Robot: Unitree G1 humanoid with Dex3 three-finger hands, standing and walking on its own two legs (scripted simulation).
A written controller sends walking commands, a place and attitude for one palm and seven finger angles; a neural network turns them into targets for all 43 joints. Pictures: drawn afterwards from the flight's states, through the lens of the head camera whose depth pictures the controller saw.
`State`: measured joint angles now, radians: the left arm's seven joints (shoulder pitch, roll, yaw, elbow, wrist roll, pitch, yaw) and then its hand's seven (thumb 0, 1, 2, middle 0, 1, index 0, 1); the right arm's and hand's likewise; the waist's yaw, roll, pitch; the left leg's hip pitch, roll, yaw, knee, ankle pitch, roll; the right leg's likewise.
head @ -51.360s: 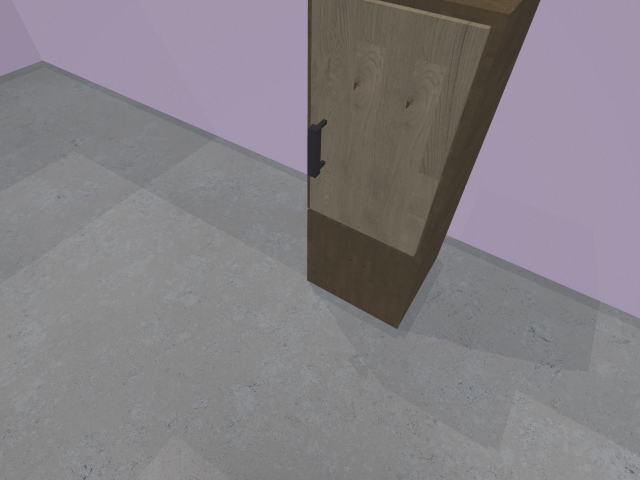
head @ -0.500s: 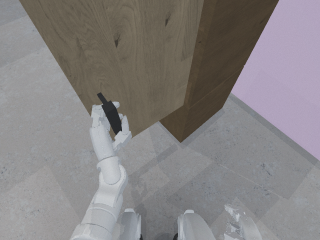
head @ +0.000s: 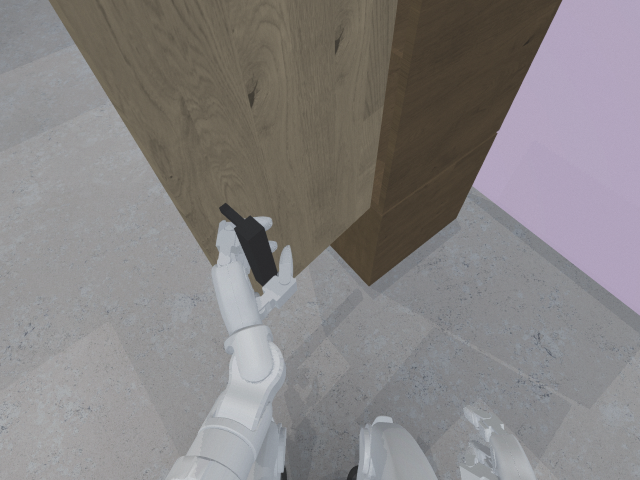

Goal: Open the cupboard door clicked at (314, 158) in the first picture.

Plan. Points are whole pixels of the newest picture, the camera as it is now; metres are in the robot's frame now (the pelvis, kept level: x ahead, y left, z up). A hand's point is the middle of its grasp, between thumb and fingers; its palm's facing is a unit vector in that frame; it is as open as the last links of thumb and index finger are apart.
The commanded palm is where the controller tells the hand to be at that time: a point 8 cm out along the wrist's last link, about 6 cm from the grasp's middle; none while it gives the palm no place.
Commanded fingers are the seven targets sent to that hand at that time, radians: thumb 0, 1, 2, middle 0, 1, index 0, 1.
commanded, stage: open thumb and fingers to let go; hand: left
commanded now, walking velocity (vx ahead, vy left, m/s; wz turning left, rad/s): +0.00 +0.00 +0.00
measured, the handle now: (249, 247) +0.40 +0.10 +0.02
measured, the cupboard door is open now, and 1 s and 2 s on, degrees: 98 97 98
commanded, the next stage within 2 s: slide the hand sideways off the handle in 0.60 s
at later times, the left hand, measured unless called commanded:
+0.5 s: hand (280, 273) +0.36 +0.05 +0.02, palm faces +0.29 -0.96 -0.01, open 14.6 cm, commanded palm +0.32 +0.10 +0.01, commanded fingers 0.00 -0.50 0.30 -0.17 -0.45 -0.17 -0.45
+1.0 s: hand (267, 294) +0.34 +0.07 +0.02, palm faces -0.18 -0.98 +0.02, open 16.1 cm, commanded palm +0.31 +0.12 +0.01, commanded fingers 0.00 -0.50 0.30 -0.15 -0.30 -0.15 -0.30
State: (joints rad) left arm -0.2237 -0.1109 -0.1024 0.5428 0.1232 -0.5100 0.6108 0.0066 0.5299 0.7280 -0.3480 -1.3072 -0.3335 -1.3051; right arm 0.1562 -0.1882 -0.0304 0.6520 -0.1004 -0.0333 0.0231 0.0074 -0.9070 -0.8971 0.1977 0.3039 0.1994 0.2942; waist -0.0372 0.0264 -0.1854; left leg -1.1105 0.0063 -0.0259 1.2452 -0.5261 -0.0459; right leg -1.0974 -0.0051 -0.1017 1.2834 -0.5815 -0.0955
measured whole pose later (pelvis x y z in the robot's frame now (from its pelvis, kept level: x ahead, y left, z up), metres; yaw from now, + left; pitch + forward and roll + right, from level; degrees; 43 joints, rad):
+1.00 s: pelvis -0.02 +0.05 +0.00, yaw -2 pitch +21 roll -1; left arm -0.30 0.02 -0.17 0.60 -0.07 -0.49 0.11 -0.02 -0.50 0.30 -0.18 -0.34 -0.17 -0.36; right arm 0.22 -0.23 -0.01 0.58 -0.02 0.02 0.02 0.01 -0.91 -0.90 0.20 0.30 0.20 0.29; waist -0.04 0.04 -0.16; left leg -1.14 -0.01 0.00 1.29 -0.52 0.03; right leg -1.11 -0.02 -0.07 1.28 -0.54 -0.03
